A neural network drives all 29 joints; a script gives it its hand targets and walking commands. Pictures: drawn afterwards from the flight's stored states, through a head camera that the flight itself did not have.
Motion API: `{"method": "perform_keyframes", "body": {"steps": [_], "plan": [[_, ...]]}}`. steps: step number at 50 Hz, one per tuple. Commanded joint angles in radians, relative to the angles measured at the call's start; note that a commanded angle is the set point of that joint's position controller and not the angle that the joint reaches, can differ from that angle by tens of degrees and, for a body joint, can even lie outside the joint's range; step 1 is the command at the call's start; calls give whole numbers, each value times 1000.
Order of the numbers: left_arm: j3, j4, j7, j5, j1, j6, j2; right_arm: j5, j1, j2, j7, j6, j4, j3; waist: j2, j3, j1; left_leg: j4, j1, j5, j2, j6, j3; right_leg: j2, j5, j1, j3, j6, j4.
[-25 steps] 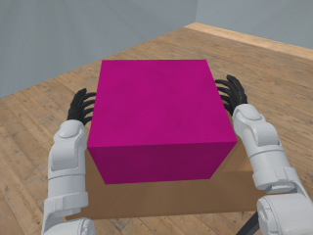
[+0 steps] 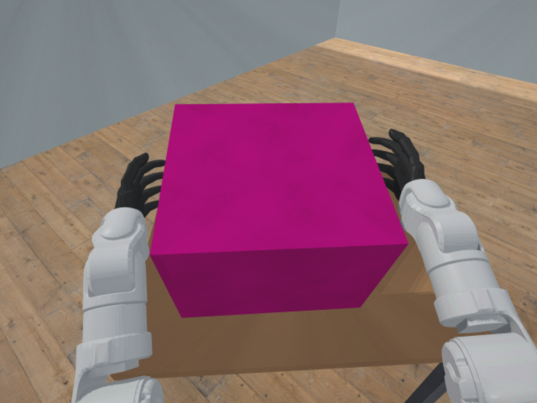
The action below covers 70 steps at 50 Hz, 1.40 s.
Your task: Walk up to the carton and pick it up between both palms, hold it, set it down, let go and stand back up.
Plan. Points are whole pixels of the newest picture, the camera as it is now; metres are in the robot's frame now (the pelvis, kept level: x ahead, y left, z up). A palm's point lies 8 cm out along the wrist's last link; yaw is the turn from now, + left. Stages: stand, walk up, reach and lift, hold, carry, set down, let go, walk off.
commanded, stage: hold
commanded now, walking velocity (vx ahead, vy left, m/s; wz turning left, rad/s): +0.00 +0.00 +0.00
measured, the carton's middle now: (269, 207) +0.40 +0.00 +0.10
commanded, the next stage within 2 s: set down in 0.10 s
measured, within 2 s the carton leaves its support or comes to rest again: neither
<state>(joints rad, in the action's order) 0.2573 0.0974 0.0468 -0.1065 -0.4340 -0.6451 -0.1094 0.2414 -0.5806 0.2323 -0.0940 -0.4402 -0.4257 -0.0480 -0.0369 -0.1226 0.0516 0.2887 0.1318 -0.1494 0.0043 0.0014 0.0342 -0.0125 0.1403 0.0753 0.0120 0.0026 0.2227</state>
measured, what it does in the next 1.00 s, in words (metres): stands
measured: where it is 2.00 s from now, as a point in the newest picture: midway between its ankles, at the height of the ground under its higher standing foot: outside the picture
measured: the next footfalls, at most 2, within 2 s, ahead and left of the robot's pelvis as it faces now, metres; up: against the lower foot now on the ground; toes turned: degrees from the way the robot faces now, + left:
none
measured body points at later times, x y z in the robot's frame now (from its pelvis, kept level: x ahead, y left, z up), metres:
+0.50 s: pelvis +0.00 -0.01 +0.00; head -0.05 +0.01 +0.45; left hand +0.35 +0.20 +0.15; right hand +0.37 -0.20 +0.17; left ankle +0.00 +0.11 -0.75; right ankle -0.01 -0.12 -0.75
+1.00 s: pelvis +0.02 -0.02 +0.00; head +0.00 +0.00 +0.45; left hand +0.37 +0.18 +0.11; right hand +0.41 -0.21 +0.12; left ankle +0.00 +0.11 -0.75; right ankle -0.01 -0.12 -0.75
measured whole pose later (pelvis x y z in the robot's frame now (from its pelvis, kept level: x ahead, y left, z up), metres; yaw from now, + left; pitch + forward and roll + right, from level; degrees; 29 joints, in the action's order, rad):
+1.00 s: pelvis +0.02 -0.02 +0.00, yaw +2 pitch +1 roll +0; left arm 0.23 0.27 -0.02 -0.16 -0.35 -0.29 -0.03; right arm 0.12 -0.53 0.22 -0.02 0.00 -0.70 -0.05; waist -0.04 -0.07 0.02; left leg 0.26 0.12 -0.15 -0.01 -0.02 0.05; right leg -0.02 0.17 0.07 -0.04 -0.02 0.23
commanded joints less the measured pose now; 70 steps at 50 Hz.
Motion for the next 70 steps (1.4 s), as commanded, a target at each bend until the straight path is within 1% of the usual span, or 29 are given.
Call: {"method": "perform_keyframes", "body": {"steps": [1, 5, 6, 7, 8, 9, 11, 13, 15, 19, 22, 25, 28, 32, 34, 37, 41, 43, 46, 49, 52, 54, 56, 60, 64, 67, 70], "plan": [[-484, -203, 142, 154, -706, 67, 498, 121, -704, -589, 125, 73, 365, 393, 43, -344, 3, 12, -151, 270, 54, -42, -36, -43, -290, -77, -26, 21, 10], [-483, -202, 144, 152, -706, 67, 496, 120, -702, -592, 122, 71, 366, 394, 42, -344, 5, 10, -148, 264, 55, -40, -37, -41, -296, -80, -25, 23, 11], [-480, -181, 153, 123, -659, 73, 534, 62, -633, -584, 127, 98, 303, 353, 48, -315, 59, 12, -212, 304, 44, -26, -15, -46, -260, -93, -65, 21, 16], [-480, -197, 158, 122, -665, 88, 533, 59, -665, -585, 133, 121, 323, 362, 58, -322, 39, 23, -228, 333, 38, -31, -14, -48, -253, -91, -68, 17, 20], [-474, -195, 158, 116, -664, 98, 533, 45, -670, -581, 137, 137, 319, 352, 60, -322, 42, 25, -235, 346, 37, -35, -13, -52, -251, -88, -72, 17, 19], [-473, -200, 158, 111, -670, 108, 531, 36, -690, -579, 141, 158, 325, 351, 65, -324, 35, 24, -240, 352, 38, -37, -15, -52, -246, -82, -77, 18, 18], [-454, -181, 154, 89, -691, 139, 525, 1, -727, -578, 156, 209, 325, 336, 74, -326, 25, 18, -227, 323, 40, -38, -24, -50, -222, -72, -83, 20, 20], [-429, -130, 153, 60, -671, 171, 526, -42, -723, -583, 174, 261, 294, 312, 72, -297, 17, 6, -213, 270, 40, -36, -30, -46, -177, -69, -91, 20, 16], [-405, -78, 152, 28, -632, 202, 527, -77, -705, -587, 193, 312, 253, 295, 66, -259, 0, -9, -201, 228, 37, -32, -37, -43, -132, -64, -100, 19, 10], [-360, 10, 149, -25, -574, 235, 511, -124, -664, -564, 217, 374, 131, 254, 39, -180, -28, -40, -172, 164, 31, -20, -51, -37, -81, -51, -115, 21, -5], [-356, 41, 148, -31, -558, 255, 505, -141, -649, -556, 218, 411, 85, 239, 11, -153, -34, -51, -164, 143, 32, -13, -60, -32, -81, -50, -119, 27, -12], [-382, 31, 141, -13, -579, 286, 519, -147, -662, -562, 208, 454, 93, 244, -4, -191, -29, -41, -175, 175, 36, -13, -67, -30, -129, -58, -121, 32, -9], [-434, -2, 125, 16, -616, 331, 545, -147, -685, -569, 194, 501, 125, 261, 3, -272, -18, -18, -188, 232, 41, -21, -70, -28, -197, -70, -120, 34, 1], [-505, -40, 92, 52, -644, 393, 578, -146, -699, -572, 185, 553, 162, 282, 33, -390, -9, 15, -208, 301, 39, -34, -62, -19, -278, -74, -117, 32, 17], [-521, -38, 77, 59, -633, 413, 582, -149, -685, -568, 184, 564, 153, 284, 43, -415, -7, 21, -209, 307, 37, -38, -58, -16, -295, -70, -114, 32, 21], [-511, -6, 65, 52, -590, 424, 574, -153, -648, -561, 188, 561, 104, 280, 38, -393, -11, 11, -193, 285, 33, -34, -55, -10, -298, -68, -112, 33, 20], [-475, 37, 66, 29, -516, 415, 557, -137, -603, -547, 198, 547, 33, 285, 17, -323, -31, -4, -167, 282, 28, -26, -54, -7, -317, -85, -109, 35, 22], [-462, 42, 69, 20, -480, 408, 552, -122, -589, -539, 200, 543, 20, 298, 7, -307, -41, -2, -163, 317, 29, -27, -55, -10, -362, -104, -106, 35, 28], [-465, 25, 67, 19, -443, 402, 556, -93, -582, -529, 197, 547, 31, 328, 1, -312, -49, 16, -168, 403, 32, -37, -54, -21, -459, -134, -101, 34, 41], [-489, -14, 58, 31, -443, 407, 568, -71, -589, -526, 193, 558, 64, 353, 7, -343, -48, 38, -182, 477, 33, -48, -48, -27, -528, -140, -99, 32, 53], [-522, -56, 40, 50, -473, 425, 582, -65, -604, -524, 195, 574, 91, 357, 26, -391, -41, 59, -198, 522, 32, -57, -42, -33, -548, -116, -98, 29, 60], [-541, -73, 25, 61, -499, 442, 591, -70, -610, -521, 199, 585, 91, 348, 40, -420, -34, 68, -208, 529, 29, -62, -38, -34, -537, -91, -98, 25, 60], [-552, -69, 12, 69, -522, 459, 598, -81, -614, -513, 207, 593, 69, 328, 50, -433, -27, 68, -212, 510, 26, -64, -36, -33, -507, -62, -99, 20, 57], [-536, 1, -4, 65, -551, 482, 605, -113, -629, -491, 232, 604, -27, 267, 52, -410, -26, 44, -196, 411, 18, -56, -39, -27, -404, -3, -103, 14, 43], [-477, 120, -7, 39, -550, 497, 606, -152, -642, -473, 263, 610, -150, 198, 20, -359, -42, 9, -165, 303, 11, -38, -44, -21, -304, 34, -108, 13, 30], [-428, 199, -5, 15, -546, 513, 606, -180, -649, -465, 283, 622, -224, 158, -6, -336, -57, -8, -148, 262, 7, -30, -50, -18, -270, 43, -111, 15, 25], [-390, 252, -7, -2, -564, 537, 608, -206, -664, -461, 300, 642, -279, 126, -20, -337, -73, -16, -136, 242, 6, -26, -58, -16, -254, 49, -113, 17, 25]]}}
